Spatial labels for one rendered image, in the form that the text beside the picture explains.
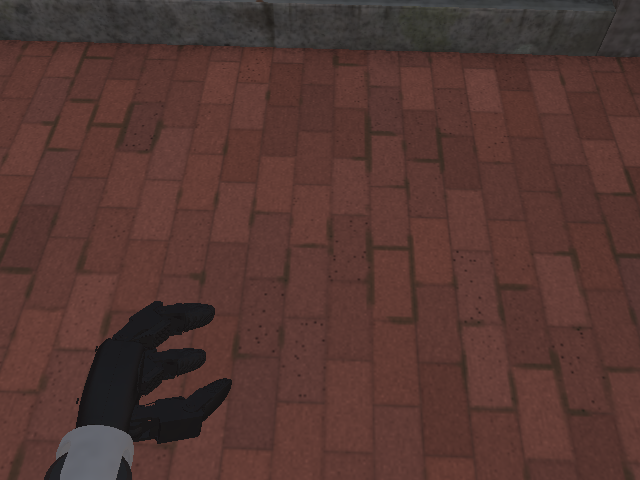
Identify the left robot hand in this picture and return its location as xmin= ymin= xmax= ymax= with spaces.
xmin=75 ymin=301 xmax=232 ymax=444

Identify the left robot forearm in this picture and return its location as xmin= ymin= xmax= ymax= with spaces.
xmin=44 ymin=425 xmax=134 ymax=480

